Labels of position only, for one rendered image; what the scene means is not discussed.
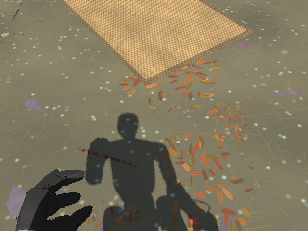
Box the robot left hand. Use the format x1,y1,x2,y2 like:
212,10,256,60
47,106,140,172
15,169,93,231

